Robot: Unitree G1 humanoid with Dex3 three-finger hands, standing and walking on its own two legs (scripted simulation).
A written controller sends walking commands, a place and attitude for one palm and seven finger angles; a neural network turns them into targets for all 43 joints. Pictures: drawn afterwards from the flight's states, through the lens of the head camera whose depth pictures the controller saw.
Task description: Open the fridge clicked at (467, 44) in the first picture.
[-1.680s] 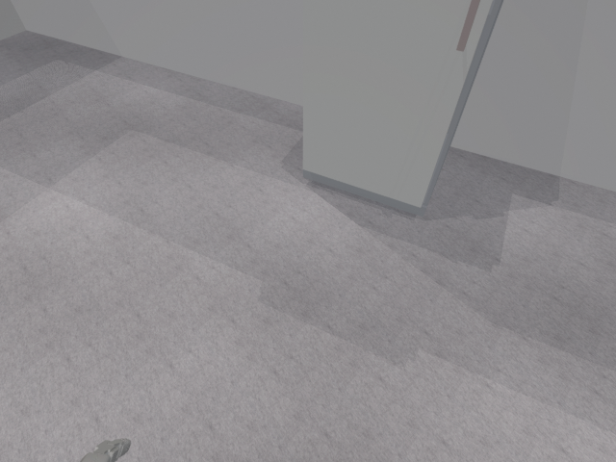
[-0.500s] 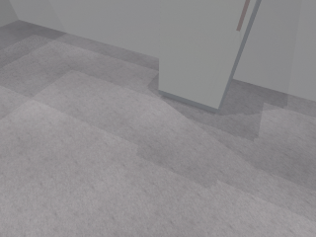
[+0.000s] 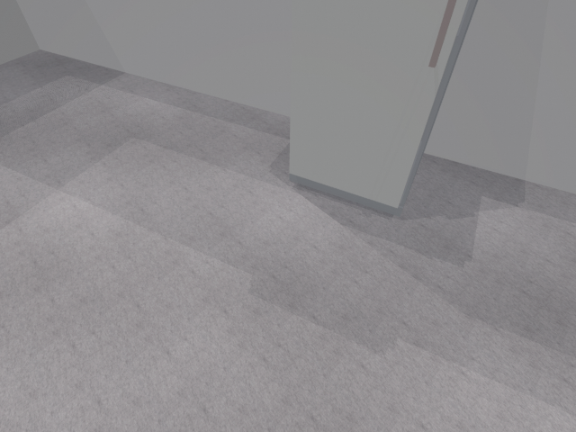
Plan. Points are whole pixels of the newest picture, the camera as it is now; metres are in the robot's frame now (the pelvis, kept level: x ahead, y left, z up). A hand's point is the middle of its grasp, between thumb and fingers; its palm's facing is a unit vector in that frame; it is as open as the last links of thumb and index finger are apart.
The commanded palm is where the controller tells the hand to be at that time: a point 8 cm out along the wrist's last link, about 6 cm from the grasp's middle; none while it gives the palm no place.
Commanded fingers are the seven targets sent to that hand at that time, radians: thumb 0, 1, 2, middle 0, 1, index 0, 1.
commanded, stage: walk to a spot facing it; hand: right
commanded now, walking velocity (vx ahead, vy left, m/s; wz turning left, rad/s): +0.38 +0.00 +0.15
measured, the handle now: (449, 10) +1.22 -0.43 +0.16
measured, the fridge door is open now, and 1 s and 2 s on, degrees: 0 0 0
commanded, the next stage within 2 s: turn to face it in 1.22 s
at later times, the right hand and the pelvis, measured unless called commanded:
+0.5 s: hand (405, 403) +0.23 -0.19 -0.19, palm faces -0.12 +0.98 -0.16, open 7.2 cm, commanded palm none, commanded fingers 0.00 -0.90 -0.90 0.20 0.30 0.20 0.30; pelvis +0.15 -0.01 -0.01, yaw +6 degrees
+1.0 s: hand (376, 327) +0.37 -0.16 -0.19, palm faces -0.02 +0.99 -0.13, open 7.3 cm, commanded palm none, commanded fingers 0.00 -0.90 -0.90 0.20 0.30 0.20 0.30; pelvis +0.38 +0.01 -0.01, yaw +6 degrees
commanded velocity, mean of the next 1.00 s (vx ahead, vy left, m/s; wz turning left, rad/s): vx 0.38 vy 0.00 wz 0.09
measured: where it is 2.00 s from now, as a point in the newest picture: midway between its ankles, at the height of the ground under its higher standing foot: (281, 328)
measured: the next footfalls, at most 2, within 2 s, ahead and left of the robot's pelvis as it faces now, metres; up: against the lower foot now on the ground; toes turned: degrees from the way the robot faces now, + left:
left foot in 0.60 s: +0.34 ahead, +0.11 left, +0.00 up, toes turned +14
right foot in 1.04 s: +0.55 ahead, -0.10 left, +0.00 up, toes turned -3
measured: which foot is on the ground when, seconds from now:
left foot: down 0.00-0.22, up 0.24-0.58, down 0.60-1.00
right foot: down 0.00-0.60, up 0.62-1.00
